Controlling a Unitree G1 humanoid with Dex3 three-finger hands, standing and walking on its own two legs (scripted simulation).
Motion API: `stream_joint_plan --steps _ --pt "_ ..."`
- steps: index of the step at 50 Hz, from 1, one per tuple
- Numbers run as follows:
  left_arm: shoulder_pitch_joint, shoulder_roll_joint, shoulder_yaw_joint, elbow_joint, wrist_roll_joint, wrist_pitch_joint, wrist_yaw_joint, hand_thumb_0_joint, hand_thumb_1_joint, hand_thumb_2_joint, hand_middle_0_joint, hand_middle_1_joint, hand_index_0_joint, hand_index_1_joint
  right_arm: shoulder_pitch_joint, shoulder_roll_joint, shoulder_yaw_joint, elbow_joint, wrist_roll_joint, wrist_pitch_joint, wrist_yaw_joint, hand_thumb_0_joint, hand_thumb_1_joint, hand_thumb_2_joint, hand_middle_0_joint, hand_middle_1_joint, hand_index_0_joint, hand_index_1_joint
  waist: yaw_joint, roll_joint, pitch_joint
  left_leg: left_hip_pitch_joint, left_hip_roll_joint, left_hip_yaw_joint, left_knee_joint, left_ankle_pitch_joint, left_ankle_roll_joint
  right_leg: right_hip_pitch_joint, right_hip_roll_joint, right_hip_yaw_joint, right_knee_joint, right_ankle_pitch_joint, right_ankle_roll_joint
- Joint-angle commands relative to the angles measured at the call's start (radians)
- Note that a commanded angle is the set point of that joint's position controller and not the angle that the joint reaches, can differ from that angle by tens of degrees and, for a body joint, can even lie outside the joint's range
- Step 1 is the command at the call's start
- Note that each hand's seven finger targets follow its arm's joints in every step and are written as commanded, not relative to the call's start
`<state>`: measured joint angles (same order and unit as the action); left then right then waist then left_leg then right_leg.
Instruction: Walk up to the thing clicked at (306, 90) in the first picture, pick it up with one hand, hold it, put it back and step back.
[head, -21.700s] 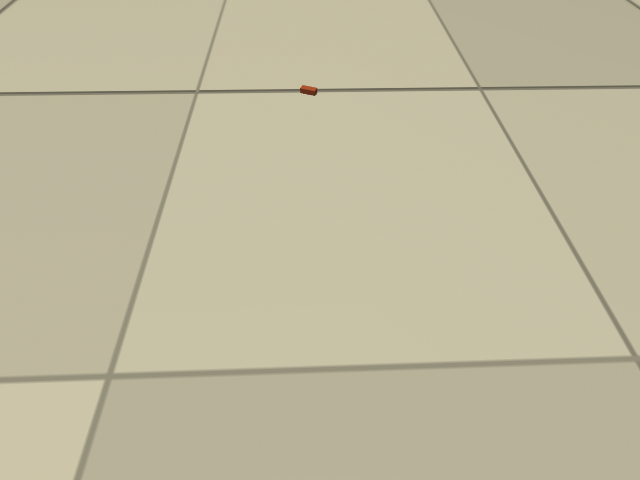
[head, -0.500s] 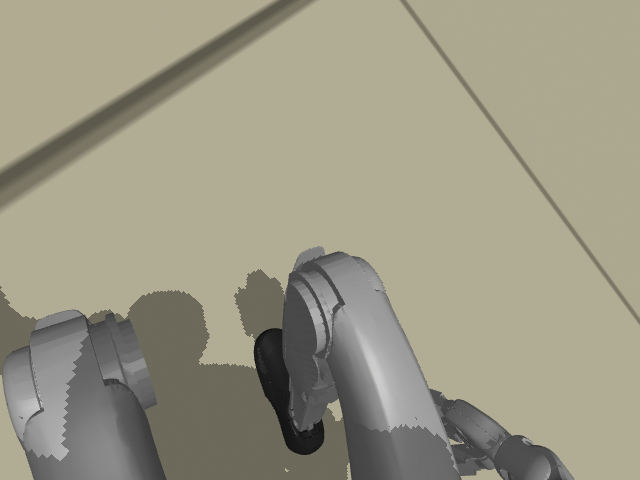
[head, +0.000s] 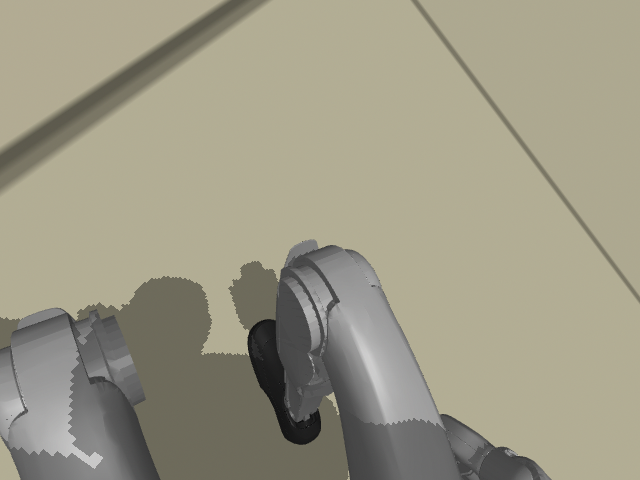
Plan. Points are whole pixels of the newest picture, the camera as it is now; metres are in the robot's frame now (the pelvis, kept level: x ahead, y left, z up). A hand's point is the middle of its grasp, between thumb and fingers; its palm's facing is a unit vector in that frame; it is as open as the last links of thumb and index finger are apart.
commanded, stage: close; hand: left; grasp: from above
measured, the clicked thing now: out of the picture +0.40 +0.34 -0.28
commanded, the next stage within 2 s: settle in 1.82 s
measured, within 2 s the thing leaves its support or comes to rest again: neither
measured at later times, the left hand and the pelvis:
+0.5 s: hand out of the picture +0.40 +0.34 -0.26, palm faces -0.44 -0.22 -0.87, open 13.3 cm; pelvis +0.01 +0.00 +0.00, yaw +0 degrees
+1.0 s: hand out of the picture +0.39 +0.32 -0.26, palm faces -0.38 -0.13 -0.92, open 11.6 cm; pelvis +0.00 +0.01 +0.01, yaw -1 degrees
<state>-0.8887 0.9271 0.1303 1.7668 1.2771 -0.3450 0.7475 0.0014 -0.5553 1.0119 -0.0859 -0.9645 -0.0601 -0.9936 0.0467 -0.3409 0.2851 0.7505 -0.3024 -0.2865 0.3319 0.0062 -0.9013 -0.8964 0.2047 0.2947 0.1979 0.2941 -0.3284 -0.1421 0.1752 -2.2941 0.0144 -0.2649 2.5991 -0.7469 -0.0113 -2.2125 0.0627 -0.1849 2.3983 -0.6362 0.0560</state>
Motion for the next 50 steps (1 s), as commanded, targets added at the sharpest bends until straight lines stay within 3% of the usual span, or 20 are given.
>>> stream_joint_plan --steps 1,4,8,9,10,11,12,13,16,19,22,23,27,30,34,35,38,41,47,50 --pt "-0.193 0.212 -0.021 -0.107 0.034 0.041 0.128 0.0 -0.429 0.926 -0.153 -0.891 -0.136 -0.908 0.127 -0.345 -0.127 0.023 0.0 -0.003 -0.021 0.0 -0.881 -0.895 0.2 0.3 0.2 0.3 -0.04 0.429 -0.594 0.405 0.02 0.114 -0.309 0.134 0.015 0.321 0.052 -0.084 -0.238 0.112 -0.075" --pt "-0.227 0.185 -0.041 -0.115 0.03 0.109 0.168 0.0 -0.414 0.9 -0.156 -0.875 -0.142 -0.888 0.119 -0.34 -0.142 0.033 0.004 -0.02 -0.009 0.0 -0.88 -0.894 0.2 0.3 0.2 0.3 -0.053 0.463 -0.556 0.404 0.028 0.099 -0.333 0.111 0.004 0.266 0.038 -0.085 -0.226 0.1 -0.073" --pt "-0.274 0.14 -0.047 -0.109 -0.031 0.191 0.162 0.0 -0.406 0.895 -0.175 -0.839 -0.154 -0.86 0.118 -0.347 -0.153 0.021 0.026 -0.043 0.015 0.0 -0.88 -0.894 0.2 0.3 0.2 0.3 -0.066 0.501 -0.555 0.422 0.038 0.07 -0.339 0.102 0.0 0.213 0.019 -0.082 -0.193 0.12 -0.073" --pt "-0.284 0.153 -0.029 -0.117 -0.046 0.206 0.154 0.0 -0.409 0.893 -0.171 -0.84 -0.151 -0.86 0.107 -0.356 -0.155 0.004 0.028 -0.053 0.021 0.0 -0.88 -0.894 0.2 0.3 0.2 0.3 -0.064 0.507 -0.568 0.424 0.038 0.069 -0.333 0.125 -0.001 0.214 0.016 -0.083 -0.186 0.138 -0.071" --pt "-0.291 0.135 -0.043 -0.086 -0.056 0.223 0.136 0.0 -0.405 0.891 -0.179 -0.837 -0.156 -0.859 0.123 -0.354 -0.152 0.017 0.034 -0.056 0.025 0.0 -0.882 -0.895 0.2 0.3 0.2 0.3 -0.072 0.512 -0.552 0.415 0.034 0.077 -0.326 0.122 0.002 0.216 0.017 -0.079 -0.187 0.142 -0.073" --pt "-0.302 0.183 -0.001 -0.106 -0.075 0.225 0.122 0.0 -0.393 0.879 -0.184 -0.837 -0.165 -0.856 0.114 -0.367 -0.155 -0.008 0.039 -0.063 0.027 0.0 -0.882 -0.894 0.2 0.3 0.2 0.3 -0.07 0.498 -0.567 0.404 0.033 0.078 -0.322 0.137 0.006 0.237 0.016 -0.079 -0.188 0.154 -0.071" --pt "-0.302 0.197 0.007 -0.087 -0.076 0.233 0.102 0.0 -0.402 0.888 -0.194 -0.817 -0.165 -0.846 0.119 -0.37 -0.154 -0.006 0.048 -0.068 0.027 0.0 -0.883 -0.895 0.2 0.3 0.2 0.3 -0.064 0.493 -0.559 0.396 0.029 0.086 -0.308 0.151 0.01 0.249 0.013 -0.071 -0.19 0.169 -0.069" --pt "-0.281 0.246 0.061 -0.059 -0.084 0.238 0.081 0.0 -0.401 0.887 -0.204 -0.808 -0.171 -0.841 0.159 -0.366 -0.149 -0.001 0.045 -0.07 0.031 0.0 -0.884 -0.896 0.2 0.3 0.2 0.3 -0.066 0.477 -0.564 0.392 0.026 0.094 -0.296 0.183 0.015 0.279 0.013 -0.072 -0.194 0.195 -0.066" --pt "-0.253 0.245 0.089 -0.03 -0.1 0.224 0.008 0.0 -0.388 0.878 -0.23 -0.791 -0.189 -0.832 0.171 -0.355 -0.14 0.016 0.041 -0.078 0.036 0.0 -0.886 -0.898 0.2 0.299 0.2 0.299 -0.046 0.535 -0.596 0.442 0.018 0.083 -0.321 0.237 0.003 0.289 0.01 -0.083 -0.168 0.212 -0.072" --pt "-0.24 0.226 0.045 -0.059 -0.102 0.189 -0.058 0.0 -0.372 0.857 -0.217 -0.84 -0.194 -0.863 0.153 -0.344 -0.123 0.007 0.035 -0.075 0.03 0.0 -0.888 -0.899 0.2 0.299 0.199 0.299 -0.056 0.569 -0.646 0.493 0.018 0.083 -0.313 0.285 -0.001 0.33 0.017 -0.094 -0.159 0.254 -0.071" --pt "-0.219 0.243 0.033 -0.047 -0.09 0.167 -0.083 0.0 -0.285 0.788 -0.256 -0.86 -0.26 -0.856 0.181 -0.357 -0.126 0.001 0.038 -0.05 0.024 0.0 -0.892 -0.9 0.2 0.3 0.2 0.3 -0.054 0.551 -0.663 0.457 0.013 0.093 -0.314 0.3 0.005 0.365 0.022 -0.089 -0.176 0.27 -0.077" --pt "-0.209 0.217 0.019 -0.037 -0.093 0.157 -0.089 0.0 -0.277 0.799 -0.279 -0.835 -0.273 -0.841 0.171 -0.347 -0.118 -0.001 0.039 -0.044 0.021 0.0 -0.891 -0.9 0.2 0.3 0.2 0.3 -0.059 0.504 -0.638 0.423 0.012 0.099 -0.297 0.288 0.012 0.359 0.025 -0.088 -0.181 0.267 -0.074" --pt "-0.168 0.177 -0.002 -0.027 -0.11 0.083 -0.079 0.0 -0.222 0.762 -0.278 -0.836 -0.29 -0.824 0.194 -0.342 -0.091 -0.015 0.03 -0.024 0.012 0.0 -0.883 -0.896 0.2 0.3 0.2 0.3 -0.059 0.413 -0.59 0.375 0.01 0.105 -0.286 0.26 0.025 0.382 0.033 -0.094 -0.212 0.249 -0.066" --pt "-0.221 0.235 -0.001 -0.057 -0.092 0.021 -0.064 0.0 -0.163 0.714 -0.312 -0.81 -0.333 -0.788 0.196 -0.35 -0.079 -0.03 0.033 -0.012 0.0 0.0 -0.883 -0.895 0.2 0.3 0.2 0.3 -0.066 0.398 -0.598 0.379 0.013 0.1 -0.277 0.229 0.031 0.38 0.032 -0.095 -0.217 0.217 -0.064" --pt "-0.205 0.224 -0.009 -0.063 -0.064 -0.018 -0.017 0.0 -0.122 0.681 -0.34 -0.781 -0.362 -0.758 0.169 -0.339 -0.065 -0.042 0.01 -0.003 -0.018 0.0 -0.884 -0.896 0.2 0.3 0.2 0.3 -0.062 0.403 -0.613 0.395 0.016 0.106 -0.277 0.196 0.027 0.389 0.04 -0.093 -0.228 0.189 -0.063" --pt "-0.207 0.207 -0.032 -0.079 -0.054 -0.015 -0.005 0.0 -0.117 0.67 -0.34 -0.779 -0.364 -0.753 0.143 -0.336 -0.068 -0.045 0.006 -0.007 -0.024 0.0 -0.884 -0.896 0.2 0.3 0.2 0.3 -0.059 0.403 -0.598 0.391 0.016 0.109 -0.276 0.17 0.024 0.368 0.037 -0.091 -0.232 0.16 -0.065" --pt "-0.231 0.235 -0.023 -0.122 -0.032 -0.002 0.045 0.0 -0.07 0.627 -0.369 -0.75 -0.4 -0.717 0.145 -0.354 -0.089 -0.007 -0.006 -0.001 -0.041 0.0 -0.884 -0.895 0.2 0.299 0.2 0.3 -0.057 0.453 -0.588 0.414 0.021 0.101 -0.32 0.142 0.012 0.345 0.046 -0.099 -0.243 0.124 -0.072" --pt "-0.233 0.212 -0.042 -0.134 -0.002 0.036 0.076 0.0 -0.022 0.606 -0.409 -0.708 -0.439 -0.677 0.139 -0.354 -0.103 0.004 -0.011 -0.012 -0.034 0.0 -0.883 -0.894 0.2 0.299 0.2 0.299 -0.058 0.48 -0.559 0.436 0.031 0.083 -0.331 0.135 0.002 0.284 0.039 -0.103 -0.223 0.119 -0.072" --pt "-0.251 0.185 -0.047 -0.121 -0.012 0.126 0.129 0.0 0.054 0.547 -0.47 -0.638 -0.499 -0.608 0.123 -0.363 -0.124 0.007 0.005 -0.037 -0.003 0.0 -0.881 -0.893 0.2 0.299 0.2 0.299 -0.066 0.515 -0.561 0.464 0.036 0.065 -0.332 0.168 -0.006 0.257 0.028 -0.102 -0.195 0.175 -0.069" --pt "-0.279 0.211 -0.013 -0.116 -0.032 0.161 0.127 0.0 0.037 0.533 -0.467 -0.602 -0.489 -0.579 0.11 -0.374 -0.128 -0.014 0.016 -0.053 0.012 0.0 -0.879 -0.892 0.2 0.299 0.2 0.299 -0.068 0.508 -0.562 0.448 0.033 0.064 -0.33 0.189 -0.005 0.259 0.02 -0.099 -0.187 0.195 -0.07"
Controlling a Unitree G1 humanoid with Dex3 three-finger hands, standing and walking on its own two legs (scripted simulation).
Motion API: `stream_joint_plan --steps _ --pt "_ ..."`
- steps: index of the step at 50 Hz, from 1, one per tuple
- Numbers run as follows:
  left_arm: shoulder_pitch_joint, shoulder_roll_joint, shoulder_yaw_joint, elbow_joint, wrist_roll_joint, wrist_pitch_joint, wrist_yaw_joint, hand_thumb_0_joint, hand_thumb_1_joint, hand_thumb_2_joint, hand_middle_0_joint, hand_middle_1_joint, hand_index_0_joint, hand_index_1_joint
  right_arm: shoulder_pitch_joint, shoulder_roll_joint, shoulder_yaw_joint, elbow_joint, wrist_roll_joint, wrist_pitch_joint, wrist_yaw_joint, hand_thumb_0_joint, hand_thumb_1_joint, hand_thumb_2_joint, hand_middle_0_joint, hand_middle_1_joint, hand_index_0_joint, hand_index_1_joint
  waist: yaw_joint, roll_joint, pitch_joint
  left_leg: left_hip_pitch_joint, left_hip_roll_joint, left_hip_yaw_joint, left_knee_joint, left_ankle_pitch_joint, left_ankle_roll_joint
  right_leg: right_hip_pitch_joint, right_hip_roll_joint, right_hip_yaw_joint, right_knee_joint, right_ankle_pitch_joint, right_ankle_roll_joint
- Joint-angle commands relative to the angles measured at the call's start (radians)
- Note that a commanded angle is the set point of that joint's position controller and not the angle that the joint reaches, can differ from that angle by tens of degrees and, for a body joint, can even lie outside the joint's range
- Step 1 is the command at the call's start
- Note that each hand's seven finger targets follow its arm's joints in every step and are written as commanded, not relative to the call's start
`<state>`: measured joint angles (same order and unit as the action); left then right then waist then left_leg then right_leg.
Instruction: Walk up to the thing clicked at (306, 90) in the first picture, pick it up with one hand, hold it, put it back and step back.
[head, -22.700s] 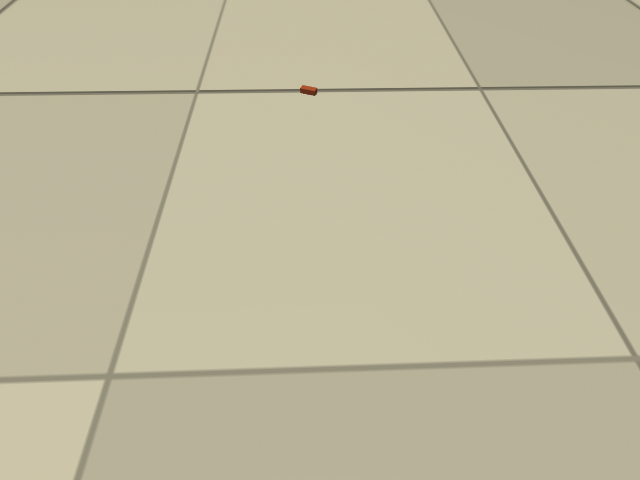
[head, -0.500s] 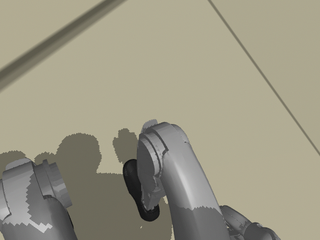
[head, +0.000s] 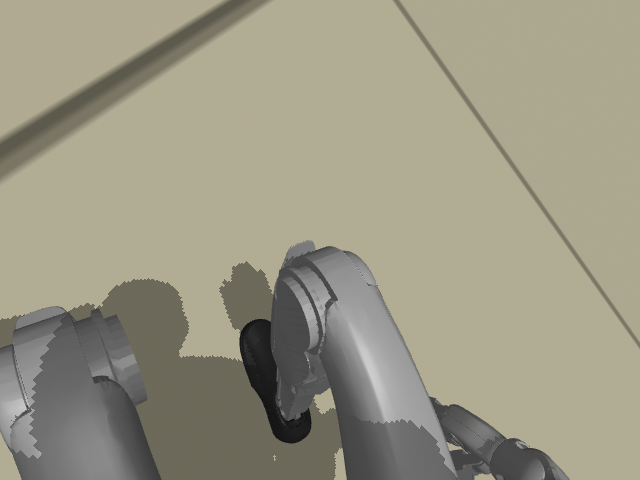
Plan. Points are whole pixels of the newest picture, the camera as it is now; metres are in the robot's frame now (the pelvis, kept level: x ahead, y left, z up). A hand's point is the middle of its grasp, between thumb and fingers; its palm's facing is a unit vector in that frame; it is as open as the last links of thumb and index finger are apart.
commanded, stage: close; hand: left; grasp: from above
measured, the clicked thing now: out of the picture +0.40 +0.34 -0.29
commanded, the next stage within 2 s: settle in 0.82 s
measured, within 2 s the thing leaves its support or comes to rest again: leaves its support in 1.26 s
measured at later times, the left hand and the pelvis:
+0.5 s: hand out of the picture +0.39 +0.33 -0.25, palm faces -0.42 -0.23 -0.88, open 8.6 cm; pelvis +0.00 -0.01 +0.00, yaw +1 degrees
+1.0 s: hand out of the picture +0.40 +0.34 -0.25, palm faces -0.39 -0.18 -0.90, open 7.2 cm; pelvis +0.00 +0.00 +0.00, yaw +1 degrees
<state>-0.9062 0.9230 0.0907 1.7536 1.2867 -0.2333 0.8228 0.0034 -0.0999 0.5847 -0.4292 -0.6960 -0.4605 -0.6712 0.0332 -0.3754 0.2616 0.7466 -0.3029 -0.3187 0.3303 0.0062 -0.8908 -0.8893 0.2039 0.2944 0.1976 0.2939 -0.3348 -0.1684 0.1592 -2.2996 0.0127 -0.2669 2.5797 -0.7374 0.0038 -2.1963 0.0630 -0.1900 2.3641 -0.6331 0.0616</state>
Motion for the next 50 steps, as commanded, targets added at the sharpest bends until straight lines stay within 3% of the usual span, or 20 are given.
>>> stream_joint_plan --steps 1,3,4,7,11,14,16,18,22,25,27,28,35,37,46,50 --pt "-0.265 0.22 0.039 -0.082 -0.044 0.059 0.043 0.0 0.035 0.536 -0.483 -0.589 -0.497 -0.574 0.143 -0.344 -0.11 -0.01 0.02 -0.027 0.019 0.0 -0.881 -0.894 0.2 0.299 0.2 0.299 -0.066 0.544 -0.54 0.453 0.033 0.072 -0.308 0.192 -0.019 0.245 0.019 -0.093 -0.151 0.203 -0.075" --pt "-0.268 0.22 0.044 -0.073 -0.062 0.069 0.016 0.0 0.054 0.526 -0.508 -0.566 -0.517 -0.557 0.15 -0.346 -0.11 -0.017 0.024 -0.038 0.027 0.0 -0.882 -0.894 0.2 0.299 0.2 0.299 -0.073 0.53 -0.535 0.436 0.03 0.085 -0.294 0.188 -0.012 0.268 0.022 -0.086 -0.162 0.202 -0.072" --pt "-0.256 0.245 0.072 -0.053 -0.075 0.074 0.003 0.0 0.064 0.547 -0.535 -0.546 -0.531 -0.549 0.156 -0.335 -0.102 -0.01 0.028 -0.041 0.027 0.0 -0.883 -0.895 0.2 0.299 0.2 0.299 -0.068 0.495 -0.534 0.422 0.027 0.088 -0.287 0.182 -0.008 0.279 0.016 -0.086 -0.168 0.198 -0.069" --pt "-0.254 0.277 0.102 -0.037 -0.086 0.073 -0.041 0.0 0.112 0.532 -0.585 -0.528 -0.58 -0.534 0.188 -0.333 -0.102 -0.003 0.031 -0.044 0.03 0.0 -0.886 -0.897 0.2 0.299 0.2 0.299 -0.061 0.499 -0.553 0.409 0.021 0.098 -0.285 0.199 -0.002 0.315 0.015 -0.077 -0.178 0.204 -0.07" --pt "-0.19 0.266 0.093 0.015 -0.088 0.061 -0.096 0.0 0.162 0.51 -0.623 -0.52 -0.619 -0.524 0.187 -0.328 -0.095 -0.009 0.032 -0.032 0.021 0.0 -0.886 -0.898 0.2 0.299 0.2 0.299 -0.047 0.497 -0.564 0.4 0.016 0.102 -0.295 0.205 0.0 0.332 0.018 -0.077 -0.176 0.198 -0.074" --pt "-0.133 0.257 0.091 0.013 -0.094 0.045 -0.116 0.0 0.211 0.459 -0.644 -0.51 -0.653 -0.501 0.18 -0.322 -0.094 -0.017 0.031 -0.016 0.01 0.0 -0.885 -0.897 0.2 0.299 0.2 0.299 -0.025 0.493 -0.587 0.401 0.013 0.109 -0.302 0.204 0.001 0.353 0.022 -0.072 -0.182 0.195 -0.078" --pt "-0.146 0.256 0.082 0.001 -0.095 0.025 -0.123 0.0 0.255 0.479 -0.686 -0.507 -0.69 -0.504 0.183 -0.321 -0.088 -0.023 0.029 -0.007 0.006 0.0 -0.885 -0.897 0.2 0.299 0.199 0.299 -0.028 0.496 -0.585 0.399 0.014 0.108 -0.303 0.201 0.002 0.35 0.024 -0.074 -0.177 0.192 -0.08" --pt "-0.103 0.278 0.116 -0.003 -0.098 0.008 -0.12 0.0 0.3 0.461 -0.717 -0.496 -0.724 -0.488 0.198 -0.312 -0.081 -0.033 0.031 0.009 0.001 0.0 -0.885 -0.896 0.2 0.299 0.2 0.299 -0.007 0.475 -0.622 0.391 0.012 0.114 -0.297 0.229 0.007 0.388 0.033 -0.072 -0.185 0.211 -0.08" --pt "-0.174 0.272 0.083 -0.032 -0.095 -0.035 -0.119 0.0 0.35 0.413 -0.746 -0.469 -0.762 -0.453 0.196 -0.304 -0.064 -0.038 0.025 0.022 -0.01 0.0 -0.886 -0.896 0.2 0.299 0.2 0.299 -0.049 0.43 -0.589 0.367 0.018 0.116 -0.263 0.197 0.016 0.368 0.033 -0.068 -0.188 0.195 -0.071" --pt "-0.173 0.29 0.085 -0.045 -0.086 -0.057 -0.109 0.0 0.389 0.315 -0.759 -0.426 -0.791 -0.394 0.197 -0.326 -0.076 -0.035 0.018 0.029 -0.032 0.0 -0.887 -0.896 0.2 0.299 0.2 0.299 -0.04 0.42 -0.567 0.346 0.016 0.118 -0.275 0.142 0.017 0.346 0.034 -0.066 -0.217 0.134 -0.073" --pt "-0.195 0.273 0.065 -0.048 -0.071 -0.07 -0.107 0.0 0.416 0.283 -0.782 -0.389 -0.813 -0.357 0.197 -0.317 -0.073 -0.035 0.012 0.027 -0.035 0.0 -0.886 -0.895 0.2 0.299 0.2 0.299 -0.049 0.442 -0.548 0.366 0.018 0.111 -0.285 0.13 0.008 0.322 0.03 -0.075 -0.196 0.121 -0.076" --pt "-0.179 0.279 0.067 -0.057 -0.057 -0.071 -0.1 0.0 0.424 0.274 -0.787 -0.385 -0.82 -0.351 0.195 -0.321 -0.076 -0.033 0.008 0.029 -0.039 0.0 -0.887 -0.896 0.2 0.299 0.2 0.299 -0.036 0.459 -0.566 0.378 0.019 0.109 -0.295 0.137 0.006 0.325 0.035 -0.079 -0.201 0.125 -0.079" --pt "-0.197 0.244 0.041 -0.063 -0.029 -0.052 -0.06 0.0 0.591 0.248 -0.925 -0.324 -0.954 -0.295 0.177 -0.316 -0.08 -0.019 -0.002 0.032 -0.044 0.0 -0.888 -0.896 0.2 0.299 0.2 0.299 -0.046 0.498 -0.574 0.408 0.023 0.095 -0.308 0.157 -0.006 0.302 0.037 -0.088 -0.183 0.16 -0.082" --pt "-0.202 0.233 0.025 -0.057 -0.029 -0.042 -0.061 0.0 0.628 0.246 -0.955 -0.311 -0.984 -0.283 0.164 -0.305 -0.068 -0.02 -0.001 0.021 -0.034 0.0 -0.887 -0.895 0.2 0.299 0.2 0.299 -0.051 0.494 -0.529 0.408 0.023 0.094 -0.3 0.151 -0.007 0.271 0.027 -0.094 -0.168 0.157 -0.077" --pt "-0.213 0.209 0.022 -0.027 -0.044 0.005 -0.07 0.0 0.695 0.197 -1.044 -0.211 -1.056 -0.198 0.169 -0.317 -0.074 -0.025 0.005 -0.001 -0.01 0.0 -0.889 -0.897 0.2 0.299 0.2 0.299 -0.06 0.487 -0.514 0.417 0.019 0.09 -0.31 0.165 -0.009 0.269 0.019 -0.092 -0.174 0.178 -0.073" --pt "-0.214 0.211 0.028 -0.025 -0.056 0.013 -0.083 0.0 0.757 0.221 -1.103 -0.302 -1.139 -0.267 0.174 -0.322 -0.079 -0.032 0.009 -0.008 0.002 0.0 -0.901 -0.899 0.2 0.3 0.2 0.3 -0.06 0.502 -0.527 0.438 0.02 0.077 -0.318 0.174 -0.011 0.266 0.015 -0.096 -0.164 0.181 -0.073"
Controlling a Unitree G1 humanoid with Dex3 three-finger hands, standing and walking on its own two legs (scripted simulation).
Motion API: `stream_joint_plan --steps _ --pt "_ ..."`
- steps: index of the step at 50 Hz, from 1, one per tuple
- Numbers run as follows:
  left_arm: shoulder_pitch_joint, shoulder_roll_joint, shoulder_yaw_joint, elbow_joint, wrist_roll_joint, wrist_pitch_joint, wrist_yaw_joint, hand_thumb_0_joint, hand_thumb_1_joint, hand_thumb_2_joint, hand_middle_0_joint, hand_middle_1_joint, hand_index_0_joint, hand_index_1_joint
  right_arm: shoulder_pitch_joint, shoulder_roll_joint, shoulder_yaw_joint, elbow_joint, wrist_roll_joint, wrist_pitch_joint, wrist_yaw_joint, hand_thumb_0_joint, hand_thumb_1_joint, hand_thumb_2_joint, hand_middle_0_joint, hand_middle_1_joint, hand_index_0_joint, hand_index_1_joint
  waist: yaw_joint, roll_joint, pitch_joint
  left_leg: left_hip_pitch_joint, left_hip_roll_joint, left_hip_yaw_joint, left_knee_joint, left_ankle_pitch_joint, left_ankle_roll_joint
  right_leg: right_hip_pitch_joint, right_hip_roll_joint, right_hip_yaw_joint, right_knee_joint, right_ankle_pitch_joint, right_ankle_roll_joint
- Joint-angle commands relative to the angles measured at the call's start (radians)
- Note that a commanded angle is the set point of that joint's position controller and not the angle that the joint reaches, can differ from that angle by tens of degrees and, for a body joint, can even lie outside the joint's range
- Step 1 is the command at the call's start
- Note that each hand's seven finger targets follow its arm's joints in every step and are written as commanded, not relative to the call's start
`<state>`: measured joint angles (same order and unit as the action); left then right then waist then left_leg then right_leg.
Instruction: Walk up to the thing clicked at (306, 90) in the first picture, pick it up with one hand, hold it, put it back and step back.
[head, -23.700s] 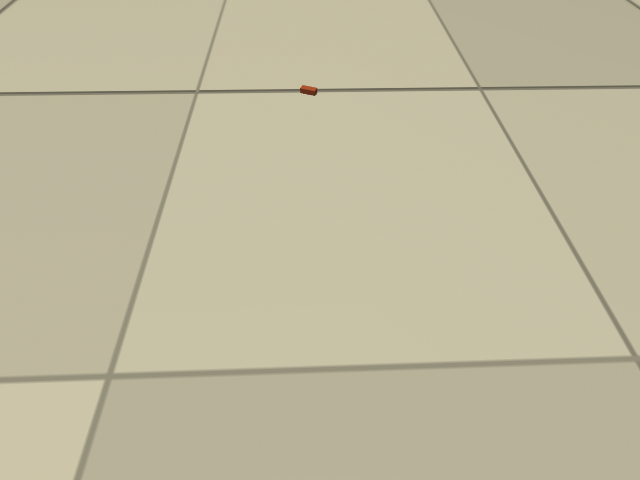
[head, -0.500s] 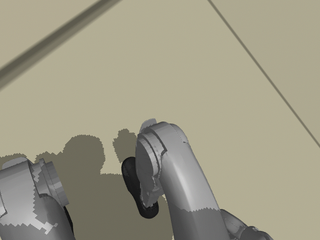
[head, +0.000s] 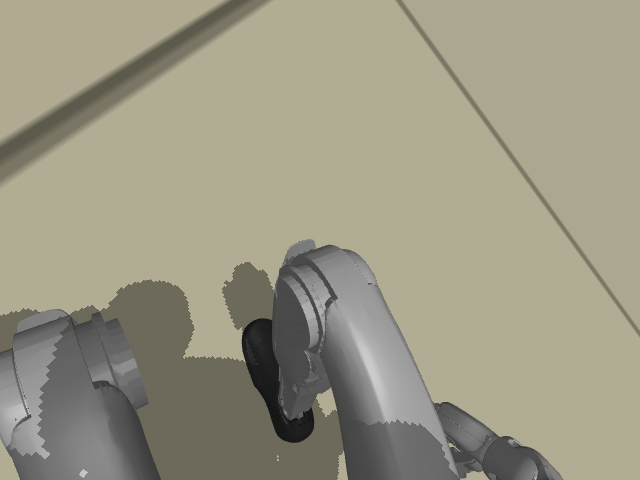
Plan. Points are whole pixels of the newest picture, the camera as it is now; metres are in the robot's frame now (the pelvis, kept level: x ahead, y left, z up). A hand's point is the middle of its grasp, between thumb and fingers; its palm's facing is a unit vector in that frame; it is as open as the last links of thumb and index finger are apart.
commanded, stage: settle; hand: left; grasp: from above
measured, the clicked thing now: out of the picture +0.42 +0.34 -0.29
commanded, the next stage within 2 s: lift in 0.82 s
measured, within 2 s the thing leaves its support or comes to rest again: leaves its support in 0.26 s
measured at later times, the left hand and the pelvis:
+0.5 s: hand out of the picture +0.39 +0.35 -0.18, palm faces -0.37 -0.16 -0.91, open 7.0 cm; pelvis +0.01 -0.01 +0.01, yaw +2 degrees
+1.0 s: hand out of the picture +0.39 +0.35 -0.12, palm faces -0.40 -0.13 -0.91, open 7.0 cm; pelvis +0.00 -0.01 +0.04, yaw +7 degrees
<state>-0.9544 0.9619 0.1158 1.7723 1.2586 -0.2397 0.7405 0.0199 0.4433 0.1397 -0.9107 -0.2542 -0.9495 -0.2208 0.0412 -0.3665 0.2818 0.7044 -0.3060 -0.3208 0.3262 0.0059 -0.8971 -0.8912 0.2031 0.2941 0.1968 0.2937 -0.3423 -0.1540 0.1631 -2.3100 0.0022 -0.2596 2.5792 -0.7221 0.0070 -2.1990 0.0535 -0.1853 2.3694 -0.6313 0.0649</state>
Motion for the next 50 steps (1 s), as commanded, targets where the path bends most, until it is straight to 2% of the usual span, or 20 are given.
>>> stream_joint_plan --steps 1,4,7,10,13,16,17,19,22,24,27,28,29,30,31,33,38,46,47,50 --pt "-0.163 0.193 0.019 -0.059 -0.031 0.021 -0.002 0.0 0.765 0.214 -1.112 -0.298 -1.149 -0.263 0.175 -0.337 -0.102 0.012 0.014 -0.004 0.005 0.0 -0.9 -0.899 0.2 0.3 0.2 0.3 -0.041 0.498 -0.552 0.449 0.029 0.076 -0.326 0.166 -0.013 0.287 0.028 -0.095 -0.177 0.183 -0.078" --pt "-0.144 0.227 0.06 -0.095 -0.042 0.025 -0.01 0.0 0.78 0.241 -1.138 -0.306 -1.169 -0.277 0.191 -0.334 -0.109 0.014 0.018 -0.003 0.006 0.0 -0.904 -0.901 0.2 0.3 0.2 0.3 -0.013 0.516 -0.613 0.458 0.025 0.093 -0.322 0.192 -0.01 0.328 0.031 -0.085 -0.187 0.2 -0.08" --pt "-0.154 0.24 0.079 -0.138 -0.044 0.031 -0.029 0.0 0.781 0.252 -1.16 -0.286 -1.179 -0.269 0.21 -0.33 -0.125 0.016 0.023 0.0 0.006 0.0 -0.905 -0.902 0.2 0.299 0.199 0.299 -0.011 0.552 -0.641 0.467 0.023 0.105 -0.313 0.202 -0.01 0.328 0.029 -0.081 -0.174 0.21 -0.084" --pt "-0.174 0.279 0.127 -0.262 -0.047 0.027 -0.044 0.0 0.787 0.257 -1.172 -0.269 -1.187 -0.257 0.209 -0.325 -0.154 0.031 0.037 0.004 0.006 0.0 -0.905 -0.902 0.2 0.299 0.199 0.299 0.024 0.625 -0.721 0.515 0.024 0.109 -0.321 0.222 -0.017 0.316 0.024 -0.075 -0.162 0.21 -0.093" --pt "-0.109 0.237 0.134 -0.329 -0.056 0.025 -0.07 0.0 0.78 0.226 -1.16 -0.247 -1.178 -0.23 0.23 -0.308 -0.184 0.04 0.053 0.012 0.011 0.0 -0.904 -0.901 0.2 0.299 0.199 0.299 0.04 0.639 -0.754 0.528 0.019 0.122 -0.327 0.25 -0.019 0.313 0.024 -0.069 -0.159 0.23 -0.097" --pt "-0.1 0.169 0.106 -0.448 -0.076 0.027 -0.101 0.0 0.744 0.174 -1.109 -0.244 -1.139 -0.215 0.247 -0.284 -0.218 0.045 0.077 0.028 0.01 0.0 -0.901 -0.9 0.2 0.299 0.199 0.299 0.061 0.652 -0.829 0.533 0.016 0.144 -0.334 0.278 -0.013 0.332 0.029 -0.05 -0.184 0.255 -0.103" --pt "-0.121 0.088 0.046 -0.479 -0.091 0.027 -0.119 0.0 0.732 0.17 -1.102 -0.239 -1.131 -0.212 0.221 -0.265 -0.221 0.025 0.092 0.031 0.009 0.0 -0.901 -0.9 0.2 0.299 0.199 0.299 0.063 0.626 -0.823 0.508 0.015 0.148 -0.335 0.255 -0.007 0.305 0.029 -0.045 -0.196 0.239 -0.104" --pt "-0.107 0.028 0.006 -0.43 -0.105 0.041 -0.141 0.0 0.73 0.148 -1.096 -0.231 -1.128 -0.2 0.246 -0.259 -0.234 0.052 0.109 0.046 0.0 0.0 -0.899 -0.899 0.2 0.299 0.199 0.299 0.059 0.575 -0.769 0.454 0.011 0.151 -0.357 0.187 0.002 0.266 0.026 -0.037 -0.224 0.182 -0.103" --pt "-0.068 0.092 0.061 -0.435 -0.099 0.061 -0.164 0.0 0.726 0.154 -1.081 -0.224 -1.114 -0.192 0.283 -0.271 -0.261 0.054 0.126 0.07 -0.013 0.0 -0.894 -0.896 0.2 0.299 0.199 0.299 0.096 0.526 -0.811 0.447 0.005 0.155 -0.37 0.216 0.007 0.274 0.023 -0.026 -0.228 0.196 -0.103" --pt "-0.095 -0.03 -0.021 -0.416 -0.101 0.069 -0.194 0.0 0.747 0.166 -1.122 -0.185 -1.14 -0.17 0.275 -0.244 -0.262 0.055 0.136 0.083 -0.014 0.0 -0.895 -0.897 0.2 0.299 0.199 0.299 0.079 0.464 -0.75 0.42 0.001 0.155 -0.384 0.167 0.013 0.232 0.018 -0.022 -0.245 0.153 -0.101" --pt "-0.147 0.021 -0.001 -0.445 -0.087 0.067 -0.223 0.0 0.702 0.117 -1.095 -0.158 -1.111 -0.144 0.27 -0.247 -0.268 0.041 0.147 0.093 -0.031 0.0 -0.896 -0.898 0.2 0.299 0.199 0.299 0.083 0.43 -0.744 0.424 -0.007 0.15 -0.396 0.139 0.017 0.228 0.012 -0.01 -0.252 0.119 -0.101" --pt "-0.143 0.081 0.042 -0.452 -0.08 0.065 -0.228 0.0 0.7 0.131 -1.104 -0.16 -1.114 -0.152 0.272 -0.256 -0.277 0.035 0.153 0.099 -0.038 0.0 -0.898 -0.899 0.2 0.299 0.199 0.299 0.092 0.412 -0.757 0.418 -0.005 0.157 -0.39 0.152 0.022 0.254 0.012 0.001 -0.258 0.127 -0.1" --pt "-0.161 0.054 0.037 -0.458 -0.081 0.061 -0.234 0.0 0.72 0.156 -1.129 -0.147 -1.131 -0.147 0.273 -0.252 -0.28 0.031 0.152 0.104 -0.043 0.0 -0.897 -0.899 0.2 0.299 0.199 0.299 0.089 0.407 -0.762 0.411 -0.011 0.163 -0.394 0.151 0.021 0.255 0.006 0.003 -0.26 0.126 -0.1" --pt "-0.18 -0.035 -0.021 -0.465 -0.089 0.054 -0.247 0.0 0.731 0.167 -1.153 -0.134 -1.147 -0.143 0.258 -0.227 -0.273 0.021 0.155 0.105 -0.045 0.0 -0.898 -0.9 0.2 0.3 0.199 0.3 0.082 0.405 -0.765 0.417 -0.012 0.164 -0.401 0.131 0.02 0.248 0.008 0.007 -0.265 0.104 -0.104" --pt "-0.181 -0.042 -0.032 -0.451 -0.083 0.053 -0.254 0.0 0.746 0.177 -1.163 -0.155 -1.159 -0.161 0.264 -0.217 -0.272 0.04 0.155 0.108 -0.049 0.0 -0.899 -0.901 0.2 0.3 0.199 0.3 0.08 0.421 -0.771 0.432 -0.013 0.173 -0.4 0.136 0.019 0.259 0.01 0.014 -0.273 0.107 -0.102" --pt "-0.184 0.034 0.013 -0.476 -0.078 0.044 -0.253 0.0 0.74 0.134 -1.143 -0.156 -1.151 -0.15 0.26 -0.217 -0.278 0.034 0.158 0.118 -0.067 0.0 -0.9 -0.901 0.2 0.3 0.199 0.3 0.104 0.413 -0.784 0.417 -0.02 0.178 -0.411 0.107 0.02 0.259 0.007 0.02 -0.287 0.062 -0.103" --pt "-0.209 0.045 0.02 -0.543 -0.052 0.042 -0.257 0.0 0.777 0.188 -1.202 -0.115 -1.189 -0.131 0.251 -0.199 -0.292 0.037 0.167 0.144 -0.097 0.0 -0.898 -0.9 0.2 0.3 0.199 0.3 0.134 0.488 -0.881 0.496 -0.022 0.2 -0.431 0.143 0.011 0.253 -0.003 0.032 -0.276 0.096 -0.11" --pt "-0.18 -0.005 0.007 -0.55 -0.078 0.06 -0.282 0.0 0.83 0.249 -1.305 -0.111 -1.271 -0.147 0.285 -0.18 -0.317 0.04 0.178 0.178 -0.129 0.0 -0.913 -0.911 0.2 0.3 0.199 0.3 0.134 0.415 -0.885 0.486 -0.026 0.226 -0.454 0.174 0.024 0.302 -0.011 0.048 -0.327 0.136 -0.105" --pt "-0.164 -0.017 0.0 -0.546 -0.081 0.065 -0.293 0.0 0.806 0.225 -1.225 -0.105 -1.191 -0.111 0.289 -0.175 -0.319 0.043 0.18 0.179 -0.132 0.0 -0.881 -0.891 0.2 0.3 0.2 0.3 0.137 0.403 -0.902 0.499 -0.027 0.225 -0.462 0.183 0.023 0.321 -0.012 0.05 -0.329 0.139 -0.107" --pt "-0.15 -0.022 0.012 -0.597 -0.115 0.077 -0.315 0.0 0.832 0.242 -1.245 -0.134 -1.234 -0.147 0.304 -0.168 -0.33 0.037 0.186 0.186 -0.137 0.0 -0.9 -0.904 0.2 0.3 0.2 0.3 0.163 0.41 -0.967 0.526 -0.028 0.235 -0.483 0.206 0.025 0.38 -0.016 0.062 -0.348 0.162 -0.104"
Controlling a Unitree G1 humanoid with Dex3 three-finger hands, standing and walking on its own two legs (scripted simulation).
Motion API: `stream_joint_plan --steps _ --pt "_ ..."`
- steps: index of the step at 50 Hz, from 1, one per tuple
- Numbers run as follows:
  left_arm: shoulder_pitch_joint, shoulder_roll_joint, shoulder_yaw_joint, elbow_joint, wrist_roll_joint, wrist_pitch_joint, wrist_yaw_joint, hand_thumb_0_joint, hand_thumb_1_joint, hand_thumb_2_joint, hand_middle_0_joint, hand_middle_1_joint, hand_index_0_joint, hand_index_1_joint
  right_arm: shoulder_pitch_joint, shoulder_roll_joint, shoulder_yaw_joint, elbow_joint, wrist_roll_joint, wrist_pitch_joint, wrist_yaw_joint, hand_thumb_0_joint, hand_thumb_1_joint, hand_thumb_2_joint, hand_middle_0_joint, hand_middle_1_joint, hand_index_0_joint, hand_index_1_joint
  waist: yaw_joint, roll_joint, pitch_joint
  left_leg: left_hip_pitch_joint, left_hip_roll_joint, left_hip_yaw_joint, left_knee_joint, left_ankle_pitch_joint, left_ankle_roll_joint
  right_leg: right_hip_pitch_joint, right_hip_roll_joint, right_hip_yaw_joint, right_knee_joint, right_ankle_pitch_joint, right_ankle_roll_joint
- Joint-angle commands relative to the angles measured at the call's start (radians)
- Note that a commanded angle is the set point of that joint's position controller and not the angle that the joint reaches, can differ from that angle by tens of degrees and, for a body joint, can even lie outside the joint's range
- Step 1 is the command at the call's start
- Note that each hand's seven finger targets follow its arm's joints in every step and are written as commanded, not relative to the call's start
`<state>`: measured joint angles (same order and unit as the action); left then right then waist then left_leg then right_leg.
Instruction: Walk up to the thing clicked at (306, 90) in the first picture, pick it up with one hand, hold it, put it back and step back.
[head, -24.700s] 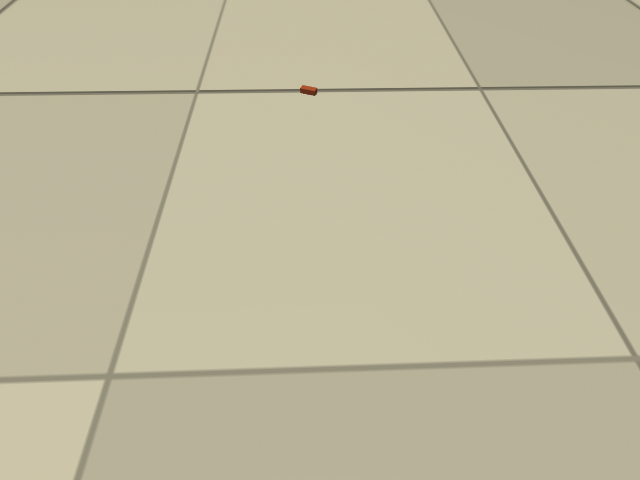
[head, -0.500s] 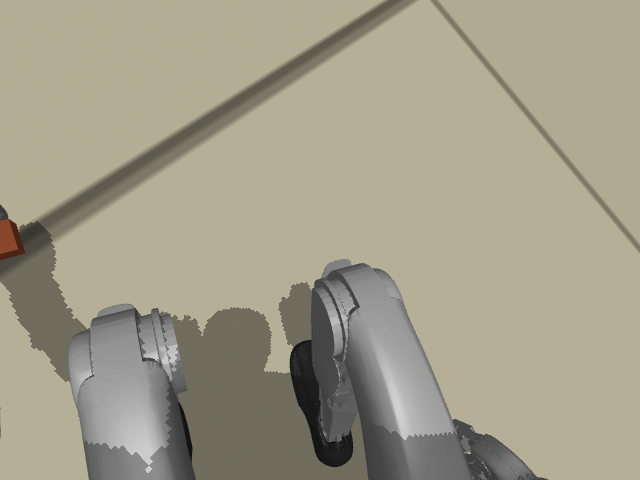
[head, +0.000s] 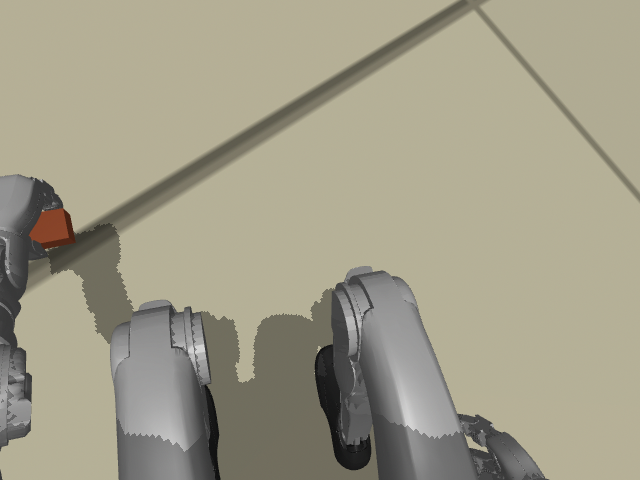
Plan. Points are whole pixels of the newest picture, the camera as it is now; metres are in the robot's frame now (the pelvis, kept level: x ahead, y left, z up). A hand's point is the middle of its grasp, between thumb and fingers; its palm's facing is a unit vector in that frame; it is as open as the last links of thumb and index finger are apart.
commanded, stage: lift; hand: left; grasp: from above
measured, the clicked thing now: (29, 233) +0.44 +0.32 -0.19
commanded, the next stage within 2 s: hold in 1.62 s
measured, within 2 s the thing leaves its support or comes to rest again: neither
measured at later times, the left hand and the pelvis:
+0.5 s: hand out of the picture +0.38 +0.31 -0.03, palm faces -0.42 -0.10 -0.90, open 7.1 cm; pelvis +0.00 +0.00 +0.09, yaw +3 degrees
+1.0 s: hand out of the picture +0.34 +0.28 +0.19, palm faces -0.40 -0.15 -0.90, open 7.0 cm; pelvis +0.02 +0.00 +0.27, yaw +5 degrees
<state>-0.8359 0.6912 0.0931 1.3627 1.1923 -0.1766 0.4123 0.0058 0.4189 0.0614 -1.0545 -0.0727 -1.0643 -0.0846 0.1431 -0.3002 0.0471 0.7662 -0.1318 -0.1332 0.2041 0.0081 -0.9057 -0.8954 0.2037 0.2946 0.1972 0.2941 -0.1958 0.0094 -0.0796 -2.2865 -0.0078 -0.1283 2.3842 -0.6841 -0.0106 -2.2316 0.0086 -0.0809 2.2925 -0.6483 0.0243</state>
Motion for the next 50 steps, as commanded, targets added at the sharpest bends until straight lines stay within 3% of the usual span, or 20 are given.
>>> stream_joint_plan --steps 1,3,8,11,14,17,22,23,26,28,31,32,33,36,38,41,44,45,47,50 --pt "-0.264 0.247 0.031 -0.199 -0.062 0.018 0.002 0.0 0.828 0.241 -1.226 -0.157 -1.224 -0.161 0.199 -0.231 -0.101 -0.026 0.017 0.002 -0.018 0.0 -0.899 -0.904 0.2 0.3 0.2 0.3 0.023 0.238 -0.738 0.508 -0.017 0.105 -0.295 0.166 0.044 0.424 0.03 -0.038 -0.281 0.175 -0.064" --pt "-0.248 0.246 0.038 -0.245 -0.083 0.029 -0.022 0.0 0.821 0.238 -1.22 -0.156 -1.221 -0.158 0.205 -0.232 -0.109 -0.032 0.028 0.009 -0.023 0.0 -0.899 -0.903 0.2 0.3 0.2 0.3 0.034 0.249 -0.756 0.529 -0.021 0.105 -0.322 0.165 0.043 0.431 0.025 -0.041 -0.293 0.178 -0.065" --pt "-0.191 0.258 0.051 -0.338 -0.073 0.038 -0.076 0.0 0.82 0.242 -1.216 -0.173 -1.22 -0.17 0.2 -0.222 -0.127 -0.06 0.055 0.041 -0.041 0.0 -0.901 -0.903 0.2 0.3 0.2 0.3 0.06 0.236 -0.753 0.564 -0.023 0.101 -0.372 0.151 0.045 0.453 0.025 -0.032 -0.332 0.17 -0.067" --pt "-0.162 0.202 0.022 -0.398 -0.087 0.038 -0.103 0.0 0.846 0.254 -1.217 -0.203 -1.232 -0.19 0.2 -0.212 -0.132 -0.075 0.067 0.051 -0.053 0.0 -0.899 -0.901 0.2 0.3 0.2 0.3 0.055 0.225 -0.718 0.579 -0.024 0.091 -0.419 0.126 0.046 0.461 0.021 -0.03 -0.364 0.154 -0.066" --pt "-0.117 0.226 0.039 -0.467 -0.09 0.049 -0.124 0.0 0.839 0.221 -1.189 -0.219 -1.219 -0.191 0.193 -0.212 -0.143 -0.099 0.084 0.064 -0.069 0.0 -0.898 -0.901 0.2 0.3 0.2 0.3 0.08 0.227 -0.739 0.644 -0.018 0.081 -0.477 0.116 0.042 0.485 0.024 -0.029 -0.398 0.144 -0.065" --pt "-0.091 0.168 0.002 -0.514 -0.106 0.059 -0.151 0.0 0.844 0.273 -1.194 -0.247 -1.218 -0.224 0.183 -0.205 -0.148 -0.112 0.094 0.073 -0.081 0.0 -0.9 -0.901 0.2 0.3 0.2 0.3 0.067 0.221 -0.725 0.673 -0.016 0.063 -0.519 0.117 0.041 0.496 0.022 -0.028 -0.42 0.154 -0.064" --pt "-0.017 0.154 -0.003 -0.613 -0.135 0.077 -0.188 0.0 0.819 0.274 -1.174 -0.255 -1.199 -0.232 0.161 -0.195 -0.158 -0.142 0.112 0.087 -0.111 0.0 -0.9 -0.9 0.2 0.3 0.2 0.3 0.093 0.207 -0.71 0.74 -0.014 0.05 -0.612 0.07 0.041 0.553 0.022 -0.018 -0.493 0.116 -0.059" --pt "-0.014 0.119 -0.036 -0.641 -0.144 0.081 -0.198 0.0 0.839 0.259 -1.173 -0.27 -1.207 -0.237 0.157 -0.186 -0.158 -0.148 0.115 0.089 -0.116 0.0 -0.899 -0.9 0.2 0.3 0.2 0.3 0.081 0.209 -0.695 0.752 -0.012 0.058 -0.629 0.066 0.04 0.567 0.023 -0.015 -0.519 0.113 -0.058" --pt "0.031 0.134 -0.018 -0.725 -0.17 0.099 -0.213 0.0 0.804 0.246 -1.147 -0.271 -1.183 -0.237 0.147 -0.18 -0.159 -0.164 0.125 0.096 -0.136 0.0 -0.899 -0.9 0.2 0.3 0.2 0.3 0.096 0.184 -0.703 0.8 -0.013 0.069 -0.679 0.056 0.043 0.651 0.024 -0.001 -0.591 0.097 -0.053" --pt "0.053 0.107 -0.041 -0.763 -0.185 0.109 -0.222 0.0 0.795 0.261 -1.143 -0.274 -1.177 -0.242 0.131 -0.171 -0.159 -0.173 0.13 0.096 -0.148 0.0 -0.899 -0.9 0.2 0.3 0.2 0.3 0.094 0.189 -0.699 0.847 -0.01 0.064 -0.722 0.051 0.041 0.686 0.025 0.001 -0.622 0.098 -0.051" --pt "0.064 0.139 -0.022 -0.815 -0.181 0.13 -0.221 0.0 0.806 0.236 -1.148 -0.254 -1.184 -0.219 0.113 -0.163 -0.157 -0.179 0.142 0.103 -0.17 0.0 -0.898 -0.899 0.2 0.3 0.2 0.3 0.098 0.192 -0.677 0.907 -0.006 0.06 -0.791 0.03 0.038 0.74 0.026 0.01 -0.683 0.081 -0.048" --pt "0.084 0.151 -0.008 -0.821 -0.186 0.137 -0.218 0.0 0.82 0.245 -1.17 -0.242 -1.201 -0.213 0.107 -0.16 -0.155 -0.184 0.144 0.105 -0.177 0.0 -0.899 -0.9 0.2 0.3 0.2 0.3 0.107 0.171 -0.684 0.938 -0.006 0.063 -0.812 0.038 0.038 0.78 0.027 0.015 -0.706 0.084 -0.048" --pt "0.104 0.109 -0.04 -0.821 -0.186 0.144 -0.222 0.0 0.843 0.267 -1.189 -0.257 -1.218 -0.229 0.1 -0.15 -0.15 -0.182 0.145 0.106 -0.182 0.0 -0.9 -0.9 0.2 0.3 0.2 0.3 0.099 0.164 -0.668 0.956 -0.005 0.068 -0.83 0.05 0.037 0.799 0.027 0.017 -0.73 0.094 -0.047" --pt "0.148 0.068 -0.064 -0.862 -0.204 0.169 -0.233 0.0 0.861 0.265 -1.192 -0.27 -1.228 -0.236 0.09 -0.138 -0.146 -0.188 0.155 0.106 -0.201 0.0 -0.899 -0.899 0.2 0.3 0.2 0.3 0.103 0.175 -0.647 1.04 -0.002 0.068 -0.911 0.065 0.034 0.869 0.027 0.02 -0.797 0.107 -0.045" --pt "0.181 0.081 -0.055 -0.86 -0.206 0.182 -0.237 0.0 0.846 0.26 -1.191 -0.257 -1.222 -0.228 0.083 -0.138 -0.142 -0.183 0.16 0.107 -0.212 0.0 -0.899 -0.899 0.2 0.3 0.2 0.3 0.114 0.16 -0.632 1.093 0.0 0.062 -0.964 0.076 0.032 0.926 0.026 0.022 -0.839 0.118 -0.044" --pt "0.211 0.063 -0.064 -0.876 -0.217 0.202 -0.247 0.0 0.882 0.262 -1.225 -0.245 -1.251 -0.221 0.074 -0.127 -0.135 -0.183 0.167 0.107 -0.228 0.0 -0.9 -0.9 0.2 0.3 0.2 0.3 0.113 0.142 -0.572 1.154 0.003 0.07 -1.035 0.075 0.033 1.0 0.027 0.034 -0.923 0.114 -0.042" --pt "0.214 0.008 -0.114 -0.885 -0.232 0.215 -0.259 0.0 0.891 0.267 -1.239 -0.247 -1.261 -0.227 0.07 -0.107 -0.127 -0.18 0.172 0.105 -0.242 0.0 -0.901 -0.901 0.2 0.3 0.2 0.3 0.096 0.107 -0.507 1.21 0.0 0.083 -1.1 0.082 0.034 1.087 0.03 0.049 -1.02 0.111 -0.041" --pt "0.261 0.027 -0.096 -0.855 -0.232 0.221 -0.258 0.0 0.893 0.269 -1.238 -0.257 -1.261 -0.236 0.069 -0.106 -0.125 -0.178 0.176 0.103 -0.247 0.0 -0.902 -0.902 0.2 0.3 0.2 0.3 0.108 0.08 -0.491 1.226 -0.003 0.09 -1.119 0.089 0.035 1.13 0.033 0.057 -1.055 0.103 -0.041" --pt "0.27 -0.016 -0.129 -0.851 -0.237 0.222 -0.266 0.0 0.869 0.245 -1.221 -0.253 -1.246 -0.229 0.078 -0.092 -0.12 -0.168 0.177 0.096 -0.255 0.0 -0.904 -0.903 0.2 0.3 0.2 0.3 0.101 0.069 -0.454 1.251 -0.008 0.109 -1.144 0.14 0.035 1.184 0.031 0.07 -1.106 0.139 -0.042" --pt "0.264 -0.02 -0.132 -0.825 -0.231 0.217 -0.266 0.0 0.867 0.216 -1.212 -0.247 -1.242 -0.219 0.09 -0.092 -0.123 -0.151 0.177 0.081 -0.266 0.0 -0.904 -0.903 0.2 0.3 0.2 0.3 0.106 0.074 -0.412 1.319 0.001 0.098 -1.214 0.168 0.03 1.233 0.031 0.073 -1.163 0.163 -0.043"
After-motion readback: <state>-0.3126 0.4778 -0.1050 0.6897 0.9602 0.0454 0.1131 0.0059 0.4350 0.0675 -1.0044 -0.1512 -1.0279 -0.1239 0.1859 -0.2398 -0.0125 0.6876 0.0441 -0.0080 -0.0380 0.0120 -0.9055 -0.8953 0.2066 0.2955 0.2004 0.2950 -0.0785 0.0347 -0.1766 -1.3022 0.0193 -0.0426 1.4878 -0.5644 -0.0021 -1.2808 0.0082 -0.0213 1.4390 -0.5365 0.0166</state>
